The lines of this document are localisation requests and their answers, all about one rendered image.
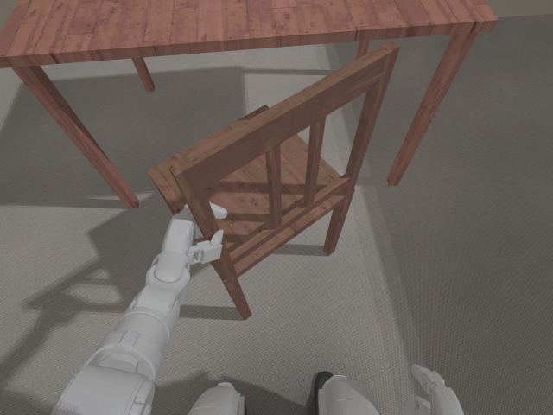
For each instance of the robot right foot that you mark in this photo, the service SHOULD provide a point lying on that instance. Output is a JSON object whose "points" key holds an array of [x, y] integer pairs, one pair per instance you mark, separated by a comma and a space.
{"points": [[320, 380]]}

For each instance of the right robot hand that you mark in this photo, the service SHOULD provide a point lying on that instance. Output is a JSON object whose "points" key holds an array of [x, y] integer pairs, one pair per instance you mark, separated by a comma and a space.
{"points": [[443, 400]]}

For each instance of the robot left forearm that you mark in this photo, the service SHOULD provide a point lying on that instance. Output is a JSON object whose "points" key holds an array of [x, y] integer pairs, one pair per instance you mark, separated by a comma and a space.
{"points": [[136, 344]]}

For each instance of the left robot hand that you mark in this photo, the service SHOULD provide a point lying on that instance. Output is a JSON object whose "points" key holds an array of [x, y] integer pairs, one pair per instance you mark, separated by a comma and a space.
{"points": [[182, 231]]}

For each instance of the robot right shin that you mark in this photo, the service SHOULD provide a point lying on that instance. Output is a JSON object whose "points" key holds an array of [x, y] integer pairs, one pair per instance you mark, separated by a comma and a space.
{"points": [[336, 377]]}

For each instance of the table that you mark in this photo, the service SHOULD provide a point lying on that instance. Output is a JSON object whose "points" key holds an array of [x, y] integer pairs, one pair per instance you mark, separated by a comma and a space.
{"points": [[46, 32]]}

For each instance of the left robot upper arm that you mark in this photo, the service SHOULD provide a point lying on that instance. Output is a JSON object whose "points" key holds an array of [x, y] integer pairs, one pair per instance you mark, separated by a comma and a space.
{"points": [[98, 390]]}

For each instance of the chair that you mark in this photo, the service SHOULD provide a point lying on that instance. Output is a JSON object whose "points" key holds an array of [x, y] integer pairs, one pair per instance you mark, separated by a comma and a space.
{"points": [[272, 184]]}

